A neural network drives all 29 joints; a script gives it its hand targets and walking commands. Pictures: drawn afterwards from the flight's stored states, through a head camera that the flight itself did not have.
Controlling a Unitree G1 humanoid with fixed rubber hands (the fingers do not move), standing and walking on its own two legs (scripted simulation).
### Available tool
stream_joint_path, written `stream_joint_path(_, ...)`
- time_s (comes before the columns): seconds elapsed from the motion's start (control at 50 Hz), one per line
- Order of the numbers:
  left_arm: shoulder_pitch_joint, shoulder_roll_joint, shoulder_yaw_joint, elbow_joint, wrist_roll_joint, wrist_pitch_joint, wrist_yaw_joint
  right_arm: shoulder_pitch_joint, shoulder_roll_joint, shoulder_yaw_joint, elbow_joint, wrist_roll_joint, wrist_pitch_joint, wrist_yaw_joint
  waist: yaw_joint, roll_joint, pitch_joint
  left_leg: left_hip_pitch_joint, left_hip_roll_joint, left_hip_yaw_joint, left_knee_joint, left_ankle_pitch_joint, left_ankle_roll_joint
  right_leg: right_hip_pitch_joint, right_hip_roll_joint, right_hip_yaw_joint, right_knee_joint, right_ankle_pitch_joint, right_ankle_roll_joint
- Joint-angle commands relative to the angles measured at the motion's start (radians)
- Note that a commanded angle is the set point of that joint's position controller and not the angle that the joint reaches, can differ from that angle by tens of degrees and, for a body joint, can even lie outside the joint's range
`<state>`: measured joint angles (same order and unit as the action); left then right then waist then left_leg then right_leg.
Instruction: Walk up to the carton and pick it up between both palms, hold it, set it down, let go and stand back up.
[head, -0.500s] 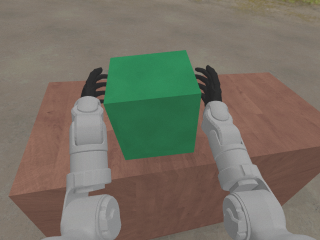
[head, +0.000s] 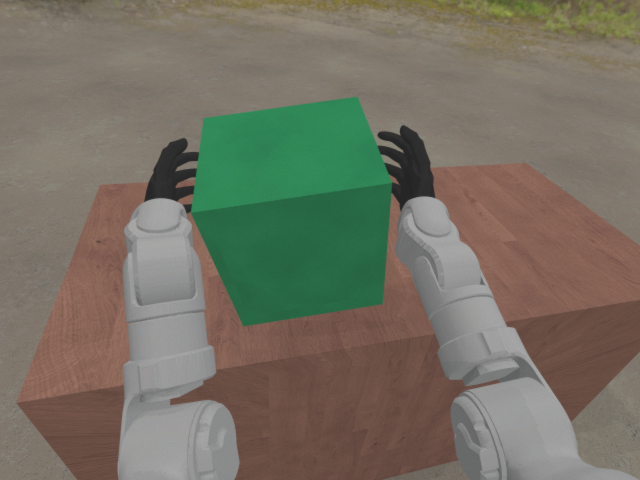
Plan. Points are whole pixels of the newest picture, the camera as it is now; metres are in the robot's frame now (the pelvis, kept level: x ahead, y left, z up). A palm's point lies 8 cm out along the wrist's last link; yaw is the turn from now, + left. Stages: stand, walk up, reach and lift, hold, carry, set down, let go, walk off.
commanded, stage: hold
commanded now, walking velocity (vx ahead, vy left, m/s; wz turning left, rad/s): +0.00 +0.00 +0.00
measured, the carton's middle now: (298, 216) +0.41 +0.01 +0.17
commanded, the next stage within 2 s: none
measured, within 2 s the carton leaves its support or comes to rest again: neither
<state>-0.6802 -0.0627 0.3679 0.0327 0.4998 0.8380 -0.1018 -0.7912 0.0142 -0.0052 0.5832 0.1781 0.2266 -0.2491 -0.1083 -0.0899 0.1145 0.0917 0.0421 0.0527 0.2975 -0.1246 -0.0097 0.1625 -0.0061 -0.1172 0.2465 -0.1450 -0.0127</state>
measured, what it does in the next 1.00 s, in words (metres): stands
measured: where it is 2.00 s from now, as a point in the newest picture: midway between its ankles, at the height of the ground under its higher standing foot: outside the picture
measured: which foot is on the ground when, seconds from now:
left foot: down 0.00-1.00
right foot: down 0.00-1.00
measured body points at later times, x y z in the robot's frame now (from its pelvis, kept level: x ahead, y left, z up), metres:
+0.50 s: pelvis -0.01 +0.00 +0.00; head -0.08 +0.03 +0.44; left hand +0.37 +0.17 +0.25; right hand +0.37 -0.12 +0.27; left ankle +0.05 +0.12 -0.75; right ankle +0.02 -0.11 -0.75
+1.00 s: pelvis +0.00 +0.00 +0.00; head -0.07 +0.03 +0.44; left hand +0.37 +0.17 +0.25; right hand +0.38 -0.12 +0.26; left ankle +0.05 +0.12 -0.75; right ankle +0.02 -0.11 -0.75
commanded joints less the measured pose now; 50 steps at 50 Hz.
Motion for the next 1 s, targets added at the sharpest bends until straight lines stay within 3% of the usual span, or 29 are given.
stream_joint_path(0.0,-0.624,-0.371,-0.344,-0.024,-0.155,-0.054,-0.145,-0.578,0.409,0.215,-0.131,0.011,0.022,0.155,-0.004,0.097,-0.211,0.009,-0.060,0.041,-0.073,0.042,0.025,-0.081,0.036,-0.012,-0.041,-0.051,0.032)
stream_joint_path(0.06,-0.710,-0.379,-0.315,0.043,-0.144,-0.061,-0.151,-0.639,0.411,0.129,-0.089,-0.041,0.024,0.182,-0.005,0.109,-0.226,-0.082,-0.047,0.045,-0.112,-0.118,0.051,-0.078,0.034,-0.013,-0.021,-0.148,0.032)
stream_joint_path(0.12,-0.753,-0.399,-0.321,0.078,-0.160,-0.073,-0.145,-0.692,0.417,0.099,-0.079,-0.055,0.016,0.193,-0.012,0.120,-0.303,-0.074,-0.046,0.044,-0.099,-0.095,0.046,-0.055,0.038,-0.015,-0.005,-0.109,0.034)
stream_joint_path(0.2,-0.758,-0.394,-0.297,0.107,-0.165,-0.080,-0.142,-0.718,0.424,0.094,-0.066,-0.056,0.012,0.190,-0.008,0.090,-0.367,-0.012,-0.057,0.045,-0.070,-0.035,0.045,-0.070,0.035,-0.014,-0.011,-0.069,0.042)
stream_joint_path(0.3,-0.709,-0.367,-0.243,0.147,-0.136,-0.059,-0.154,-0.699,0.405,0.117,-0.026,-0.025,0.038,0.174,0.009,0.079,-0.312,-0.001,-0.064,0.051,-0.065,0.019,0.044,-0.054,0.039,-0.007,-0.023,-0.035,0.045)
stream_joint_path(0.48,-0.750,-0.387,-0.280,0.105,-0.161,-0.062,-0.161,-0.711,0.417,0.135,-0.062,0.014,0.056,0.172,0.001,0.123,-0.335,-0.020,-0.059,0.048,-0.064,0.049,0.025,-0.045,0.050,-0.005,-0.011,0.003,0.039)
stream_joint_path(0.66,-0.703,-0.387,-0.311,0.046,-0.173,-0.046,-0.156,-0.687,0.421,0.196,-0.119,0.055,0.074,0.156,0.005,0.112,-0.359,0.015,-0.064,0.040,-0.048,0.113,0.015,-0.033,0.056,-0.005,-0.006,0.061,0.043)
stream_joint_path(0.74,-0.701,-0.385,-0.328,0.017,-0.185,-0.042,-0.168,-0.675,0.426,0.206,-0.152,0.063,0.084,0.141,-0.013,0.106,-0.367,0.029,-0.072,0.044,-0.039,0.133,0.010,-0.031,0.051,-0.004,-0.009,0.097,0.051)
stream_joint_path(0.92,-0.641,-0.372,-0.348,-0.056,-0.190,-0.023,-0.191,-0.622,0.417,0.273,-0.238,0.114,0.111,0.109,-0.020,0.114,-0.369,0.072,-0.081,0.040,-0.013,0.248,-0.010,0.010,0.057,-0.007,-0.001,0.210,0.054)
stream_joint_path(0.98,-0.641,-0.362,-0.340,-0.062,-0.187,-0.017,-0.199,-0.611,0.415,0.273,-0.241,0.112,0.127,0.109,-0.017,0.104,-0.336,0.059,-0.078,0.043,-0.028,0.214,-0.006,-0.003,0.059,-0.010,-0.010,0.161,0.053)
